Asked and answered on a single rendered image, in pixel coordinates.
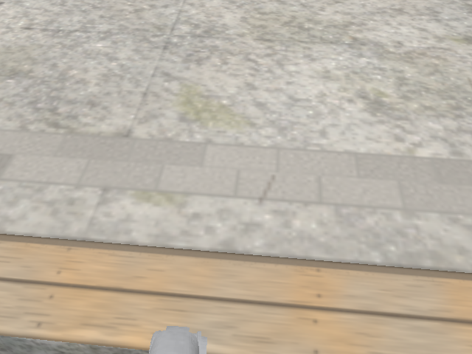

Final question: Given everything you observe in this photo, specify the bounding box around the left robot shin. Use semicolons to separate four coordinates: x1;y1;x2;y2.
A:
149;330;161;353

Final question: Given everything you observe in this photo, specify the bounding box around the robot left thigh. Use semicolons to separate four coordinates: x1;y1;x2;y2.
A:
149;326;207;354

